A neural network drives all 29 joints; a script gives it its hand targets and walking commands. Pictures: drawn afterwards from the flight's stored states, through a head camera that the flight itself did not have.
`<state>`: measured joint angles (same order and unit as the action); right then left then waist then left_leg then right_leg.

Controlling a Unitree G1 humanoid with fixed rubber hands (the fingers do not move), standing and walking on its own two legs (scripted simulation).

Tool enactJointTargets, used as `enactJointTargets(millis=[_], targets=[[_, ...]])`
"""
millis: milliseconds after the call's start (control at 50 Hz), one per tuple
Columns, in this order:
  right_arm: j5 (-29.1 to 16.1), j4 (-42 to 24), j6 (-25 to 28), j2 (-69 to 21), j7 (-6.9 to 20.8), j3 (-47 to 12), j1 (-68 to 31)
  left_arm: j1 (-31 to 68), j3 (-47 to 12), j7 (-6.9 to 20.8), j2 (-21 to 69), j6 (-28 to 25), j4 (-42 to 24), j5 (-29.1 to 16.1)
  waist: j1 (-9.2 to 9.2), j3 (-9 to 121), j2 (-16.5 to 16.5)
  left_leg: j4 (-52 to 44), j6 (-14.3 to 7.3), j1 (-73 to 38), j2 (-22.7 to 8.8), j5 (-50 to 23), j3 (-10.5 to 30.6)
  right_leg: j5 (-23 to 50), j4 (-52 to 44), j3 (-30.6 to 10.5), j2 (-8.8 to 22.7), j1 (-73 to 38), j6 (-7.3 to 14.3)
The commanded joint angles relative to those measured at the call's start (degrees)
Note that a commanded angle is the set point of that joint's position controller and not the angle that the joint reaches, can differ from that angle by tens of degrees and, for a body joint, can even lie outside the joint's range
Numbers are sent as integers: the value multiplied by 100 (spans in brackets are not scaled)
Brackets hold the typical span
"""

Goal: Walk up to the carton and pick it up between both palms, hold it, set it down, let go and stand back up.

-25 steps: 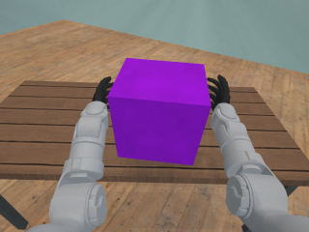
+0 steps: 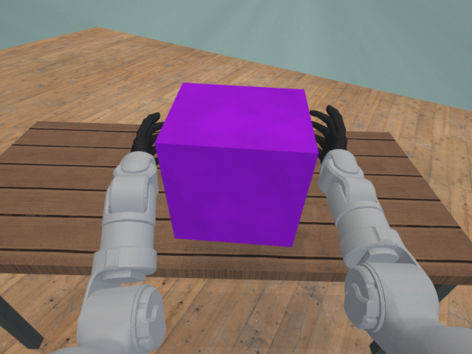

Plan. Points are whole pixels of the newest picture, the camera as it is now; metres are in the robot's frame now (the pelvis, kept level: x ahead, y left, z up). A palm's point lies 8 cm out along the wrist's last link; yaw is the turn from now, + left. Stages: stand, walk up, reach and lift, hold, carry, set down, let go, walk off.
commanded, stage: reach and lift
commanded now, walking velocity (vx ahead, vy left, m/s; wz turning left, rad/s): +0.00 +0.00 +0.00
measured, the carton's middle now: (237, 165) +0.41 +0.00 +0.14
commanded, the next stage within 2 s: hold in 0.20 s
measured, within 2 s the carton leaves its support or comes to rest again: neither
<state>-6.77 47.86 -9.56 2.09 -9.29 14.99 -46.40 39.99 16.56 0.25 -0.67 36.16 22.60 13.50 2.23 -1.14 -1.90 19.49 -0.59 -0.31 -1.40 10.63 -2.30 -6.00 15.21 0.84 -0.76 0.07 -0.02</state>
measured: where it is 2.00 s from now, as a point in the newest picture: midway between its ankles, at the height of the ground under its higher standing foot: outside the picture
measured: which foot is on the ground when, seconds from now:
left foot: down 0.00-1.00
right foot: down 0.00-1.00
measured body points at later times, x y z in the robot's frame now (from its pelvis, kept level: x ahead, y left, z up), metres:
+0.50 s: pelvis +0.00 +0.00 +0.00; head -0.07 +0.02 +0.44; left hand +0.38 +0.16 +0.20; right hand +0.39 -0.16 +0.20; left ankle +0.01 +0.11 -0.75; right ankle +0.04 -0.12 -0.75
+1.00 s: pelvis +0.00 +0.00 +0.00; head -0.07 +0.02 +0.44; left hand +0.37 +0.17 +0.21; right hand +0.39 -0.16 +0.22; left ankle +0.01 +0.11 -0.75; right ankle +0.04 -0.12 -0.75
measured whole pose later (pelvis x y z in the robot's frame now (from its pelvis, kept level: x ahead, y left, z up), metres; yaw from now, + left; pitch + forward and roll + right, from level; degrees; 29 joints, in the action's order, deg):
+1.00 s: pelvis +0.00 +0.00 +0.00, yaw +0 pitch -11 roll -1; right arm -9.5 40.4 -16.4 2.1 -10.9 12.7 -46.5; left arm 39.7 16.6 1.2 -0.6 43.8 14.2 14.9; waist 2.2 -1.4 -1.9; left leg 19.5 -0.6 -1.7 -1.4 10.6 -2.3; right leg -5.9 15.1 0.8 -0.8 -1.4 0.0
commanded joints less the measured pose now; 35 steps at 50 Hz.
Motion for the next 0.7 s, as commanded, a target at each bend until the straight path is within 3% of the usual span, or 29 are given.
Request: enactJointTargets(millis=[0,140,300,460,600,680], targets=[[-292,-1744,-14,-2271,1142,-2292,-3981,3619,-1597,721,2587,-228,-1402,-101,0,1997,186,-495,60,-220,245,-1433,-11,303,-92,381,-238,-858,-35],[-492,-2053,-71,-2363,1073,-2585,-4020,3679,-1977,629,2732,-200,-1759,-314,99,2482,213,-259,141,-530,262,-2103,56,710,-69,378,-260,-878,-58],[-424,-1899,-350,-2220,1005,-2421,-3724,3455,-1643,871,2463,89,-1593,-42,193,1824,126,-555,13,-62,301,-1212,-54,483,-106,329,-228,-1105,-66],[-636,-2364,-407,-2442,941,-2675,-4089,3802,-2047,829,2702,83,-1948,-357,289,2322,187,-383,75,-198,320,-1603,38,715,-57,316,-245,-1111,-61],[-552,-2090,-603,-2312,934,-2495,-3895,3663,-1777,955,2538,278,-1718,-136,317,1799,149,-616,19,135,321,-898,-20,332,-118,311,-236,-1140,-47],[-618,-2308,-619,-2413,929,-2577,-4113,3823,-1869,982,2572,302,-1863,-233,318,1990,154,-599,5,171,324,-905,-22,381,-78,302,-241,-1203,-45]])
